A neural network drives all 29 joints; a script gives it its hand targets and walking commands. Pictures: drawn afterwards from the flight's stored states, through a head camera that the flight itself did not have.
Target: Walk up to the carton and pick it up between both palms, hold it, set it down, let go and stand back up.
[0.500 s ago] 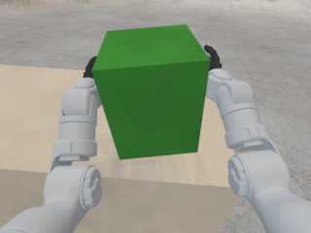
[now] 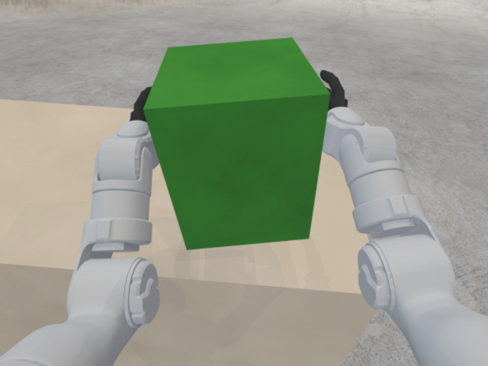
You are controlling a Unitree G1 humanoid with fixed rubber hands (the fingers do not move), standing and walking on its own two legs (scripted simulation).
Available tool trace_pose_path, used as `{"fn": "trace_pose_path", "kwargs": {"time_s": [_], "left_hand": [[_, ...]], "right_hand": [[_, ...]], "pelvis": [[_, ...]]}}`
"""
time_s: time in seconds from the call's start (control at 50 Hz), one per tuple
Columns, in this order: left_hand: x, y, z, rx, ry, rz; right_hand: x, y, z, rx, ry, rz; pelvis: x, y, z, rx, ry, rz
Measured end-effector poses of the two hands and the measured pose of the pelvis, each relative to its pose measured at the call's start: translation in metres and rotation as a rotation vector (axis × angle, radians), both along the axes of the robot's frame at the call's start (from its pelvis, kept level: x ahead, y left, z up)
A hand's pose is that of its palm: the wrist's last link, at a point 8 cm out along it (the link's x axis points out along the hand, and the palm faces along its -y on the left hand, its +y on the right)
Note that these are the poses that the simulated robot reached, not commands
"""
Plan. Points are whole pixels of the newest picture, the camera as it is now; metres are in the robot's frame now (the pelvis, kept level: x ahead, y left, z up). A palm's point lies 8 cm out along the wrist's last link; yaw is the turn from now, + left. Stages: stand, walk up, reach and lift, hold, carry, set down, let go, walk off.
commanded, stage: hold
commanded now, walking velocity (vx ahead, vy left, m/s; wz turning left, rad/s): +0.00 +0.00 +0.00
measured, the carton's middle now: (239, 144) +0.38 +0.00 +0.22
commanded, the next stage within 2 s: none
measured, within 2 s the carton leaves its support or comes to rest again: neither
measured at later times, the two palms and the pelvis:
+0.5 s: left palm (142, 133) +0.38 +0.15 +0.24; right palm (331, 121) +0.38 -0.14 +0.27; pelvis +0.00 +0.00 +0.00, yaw +0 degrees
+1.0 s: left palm (141, 132) +0.38 +0.15 +0.25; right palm (332, 120) +0.38 -0.14 +0.27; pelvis +0.00 +0.00 +0.00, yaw +0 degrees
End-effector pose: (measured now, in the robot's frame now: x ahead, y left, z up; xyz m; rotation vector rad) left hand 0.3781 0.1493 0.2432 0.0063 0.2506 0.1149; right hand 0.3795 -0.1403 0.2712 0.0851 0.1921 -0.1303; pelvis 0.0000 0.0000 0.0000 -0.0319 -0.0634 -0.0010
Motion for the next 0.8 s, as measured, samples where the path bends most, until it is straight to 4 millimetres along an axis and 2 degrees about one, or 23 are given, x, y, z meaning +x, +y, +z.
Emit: {"fn": "trace_pose_path", "kwargs": {"time_s": [0.8], "left_hand": [[-0.0011, 0.0004, 0.0014, 0.005, -0.008, 0.002]], "right_hand": [[-0.0014, 0.0002, -0.001, 0.009, -0.002, 0.0]], "pelvis": [[0.0017, 0.0017, 0.0002, -0.002, -0.007, 0.001]]}}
